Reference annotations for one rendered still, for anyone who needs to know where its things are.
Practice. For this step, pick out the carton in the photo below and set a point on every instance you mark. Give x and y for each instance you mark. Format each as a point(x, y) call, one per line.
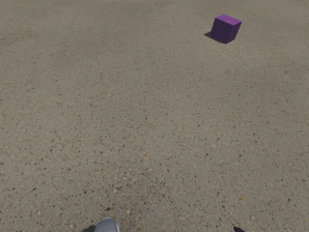
point(225, 28)

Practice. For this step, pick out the left robot thigh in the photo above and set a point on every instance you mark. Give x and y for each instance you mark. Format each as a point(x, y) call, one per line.
point(107, 225)

